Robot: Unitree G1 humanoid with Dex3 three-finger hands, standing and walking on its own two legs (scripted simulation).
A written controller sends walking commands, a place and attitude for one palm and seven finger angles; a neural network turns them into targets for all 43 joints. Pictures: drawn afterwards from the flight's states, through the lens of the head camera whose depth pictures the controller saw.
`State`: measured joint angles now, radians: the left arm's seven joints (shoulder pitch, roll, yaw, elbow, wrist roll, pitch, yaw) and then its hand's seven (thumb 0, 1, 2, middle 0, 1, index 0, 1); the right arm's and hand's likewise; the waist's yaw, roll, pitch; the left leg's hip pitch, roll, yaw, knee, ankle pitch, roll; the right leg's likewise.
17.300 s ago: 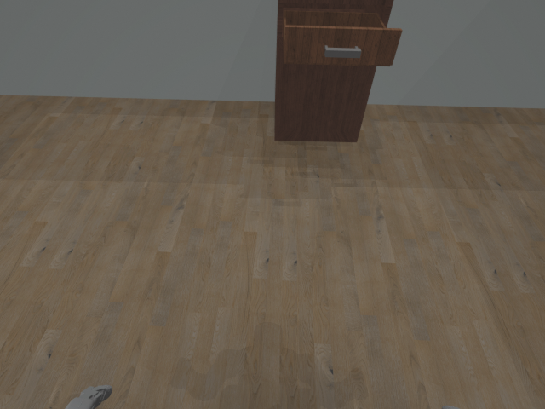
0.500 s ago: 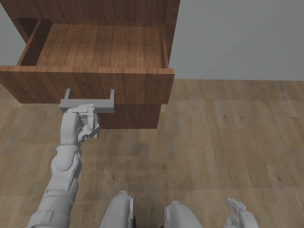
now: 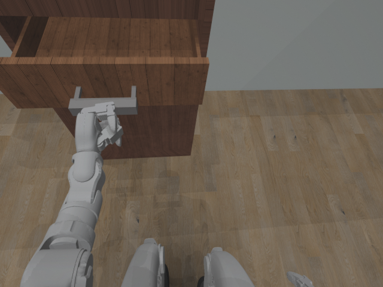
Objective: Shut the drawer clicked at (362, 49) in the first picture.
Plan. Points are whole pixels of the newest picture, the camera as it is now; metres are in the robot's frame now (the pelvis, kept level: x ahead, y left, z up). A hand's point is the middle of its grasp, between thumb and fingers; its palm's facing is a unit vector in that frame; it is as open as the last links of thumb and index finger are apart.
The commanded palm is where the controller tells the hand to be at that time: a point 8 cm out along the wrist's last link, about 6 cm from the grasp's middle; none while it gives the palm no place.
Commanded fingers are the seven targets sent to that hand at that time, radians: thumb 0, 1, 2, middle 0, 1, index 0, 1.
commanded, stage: push the drawer shut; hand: left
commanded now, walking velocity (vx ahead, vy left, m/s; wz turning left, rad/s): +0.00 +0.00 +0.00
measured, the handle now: (105, 98) +0.51 +0.19 +0.03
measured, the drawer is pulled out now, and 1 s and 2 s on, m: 0.15 0.03 0.00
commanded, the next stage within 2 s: pull the fist back off the drawer in 1.56 s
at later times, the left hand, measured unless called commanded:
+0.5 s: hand (121, 103) +0.50 +0.15 +0.03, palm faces +0.08 -1.00 -0.04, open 3.1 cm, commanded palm +0.48 +0.19 +0.03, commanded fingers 0.00 0.90 0.90 -1.40 -1.60 -1.40 -1.60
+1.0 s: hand (122, 84) +0.55 +0.16 +0.04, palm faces +0.08 -1.00 -0.03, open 3.1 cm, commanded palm +0.54 +0.19 +0.03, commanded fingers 0.00 0.90 0.90 -1.40 -1.60 -1.40 -1.60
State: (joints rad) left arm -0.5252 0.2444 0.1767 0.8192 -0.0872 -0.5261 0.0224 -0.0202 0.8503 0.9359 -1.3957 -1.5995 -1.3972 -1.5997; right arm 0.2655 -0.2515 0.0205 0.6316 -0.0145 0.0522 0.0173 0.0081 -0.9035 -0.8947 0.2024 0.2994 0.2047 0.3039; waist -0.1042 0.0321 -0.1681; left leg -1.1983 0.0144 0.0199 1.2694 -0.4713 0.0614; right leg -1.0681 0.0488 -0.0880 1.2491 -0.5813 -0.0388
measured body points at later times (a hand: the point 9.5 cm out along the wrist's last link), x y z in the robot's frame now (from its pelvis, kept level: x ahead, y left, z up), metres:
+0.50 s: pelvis +0.00 -0.01 -0.01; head +0.14 +0.01 +0.42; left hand +0.49 +0.21 +0.04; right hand +0.04 -0.27 -0.13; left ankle +0.06 +0.08 -0.62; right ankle +0.01 -0.10 -0.62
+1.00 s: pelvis +0.00 -0.01 -0.02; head +0.17 +0.02 +0.40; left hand +0.54 +0.21 +0.04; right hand -0.01 -0.27 -0.12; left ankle +0.06 +0.08 -0.62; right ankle +0.01 -0.10 -0.62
